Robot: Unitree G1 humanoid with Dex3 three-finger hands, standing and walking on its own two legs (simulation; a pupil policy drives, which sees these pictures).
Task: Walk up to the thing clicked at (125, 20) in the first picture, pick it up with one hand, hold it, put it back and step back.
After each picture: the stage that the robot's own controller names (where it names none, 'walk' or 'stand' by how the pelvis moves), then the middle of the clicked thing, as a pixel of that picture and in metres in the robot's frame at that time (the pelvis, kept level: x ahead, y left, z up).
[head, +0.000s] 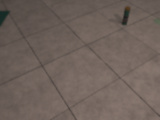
stand; (125, 16) +1.88 -0.51 -0.66
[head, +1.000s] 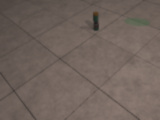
walk; (96, 21) +1.78 -0.02 -0.63
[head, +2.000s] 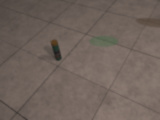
walk; (56, 50) +1.19 +0.38 -0.65
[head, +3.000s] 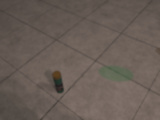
walk; (58, 82) +0.79 +0.29 -0.64
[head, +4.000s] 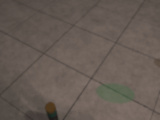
walk; (52, 114) +0.49 +0.21 -0.64
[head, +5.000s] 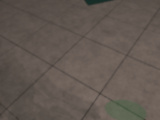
stand; out of the picture +0.40 +0.22 -0.65
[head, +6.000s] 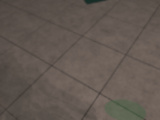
stand; out of the picture +0.38 +0.21 -0.66
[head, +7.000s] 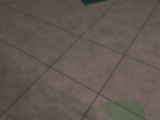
stand; out of the picture +0.38 +0.22 -0.66
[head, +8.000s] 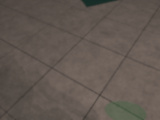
stand; out of the picture +0.39 +0.22 -0.66
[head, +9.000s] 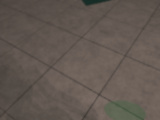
stand; out of the picture +0.38 +0.22 -0.66
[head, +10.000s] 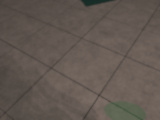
go down; out of the picture +0.38 +0.22 -0.66
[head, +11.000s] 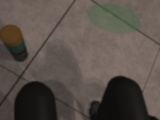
go down; (16, 46) +0.48 +0.24 -0.26
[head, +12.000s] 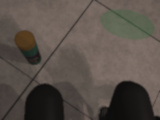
approach; (30, 50) +0.48 +0.23 -0.26
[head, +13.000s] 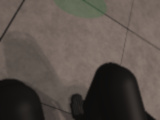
close in; out of the picture +0.47 +0.27 -0.17
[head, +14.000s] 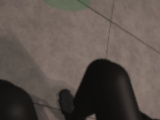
close; out of the picture +0.46 +0.29 -0.16
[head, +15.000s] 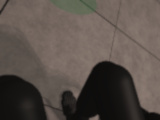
lift; out of the picture +0.41 +0.26 -0.17
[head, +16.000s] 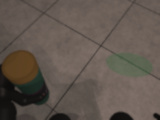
lift; (32, 83) +0.32 +0.18 +0.03
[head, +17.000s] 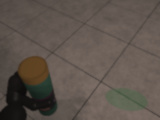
hold; (41, 90) +0.31 +0.16 +0.05
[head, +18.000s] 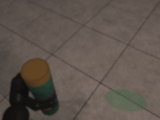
hold; (44, 91) +0.31 +0.15 +0.04
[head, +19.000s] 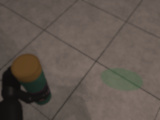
crouch; (35, 84) +0.34 +0.17 -0.01
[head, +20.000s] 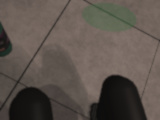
lower; out of the picture +0.49 +0.23 -0.04
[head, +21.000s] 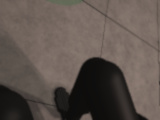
lower; out of the picture +0.47 +0.28 -0.16
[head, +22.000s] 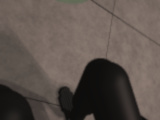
lower; out of the picture +0.46 +0.29 -0.16
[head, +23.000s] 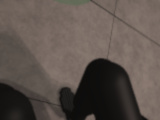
lower; out of the picture +0.45 +0.28 -0.17
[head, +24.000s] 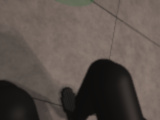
lower; out of the picture +0.44 +0.28 -0.16
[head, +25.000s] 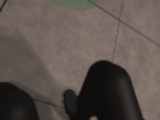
open; out of the picture +0.45 +0.25 -0.17
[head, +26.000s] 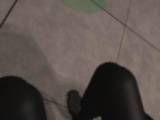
stand; out of the picture +0.44 +0.25 -0.17
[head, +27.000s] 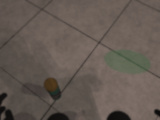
walk; (53, 90) +0.43 +0.18 -0.46
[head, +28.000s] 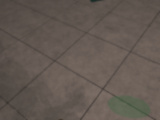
stand; out of the picture +0.40 +0.17 -0.60
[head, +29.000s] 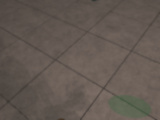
stand; out of the picture +0.40 +0.17 -0.60
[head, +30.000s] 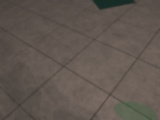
stand; out of the picture +0.41 +0.16 -0.65
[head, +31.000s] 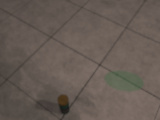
walk; (64, 105) +0.45 +0.13 -0.64
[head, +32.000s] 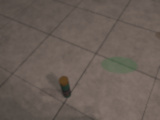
walk; (65, 87) +0.63 +0.19 -0.63
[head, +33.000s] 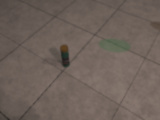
stand; (65, 56) +0.95 +0.19 -0.63
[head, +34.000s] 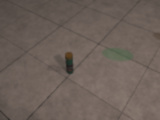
stand; (69, 63) +0.98 +0.17 -0.65
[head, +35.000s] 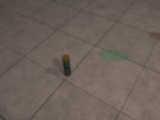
stand; (66, 66) +1.00 +0.20 -0.66
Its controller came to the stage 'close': yes
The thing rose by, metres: 0.68
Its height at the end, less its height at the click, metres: +0.00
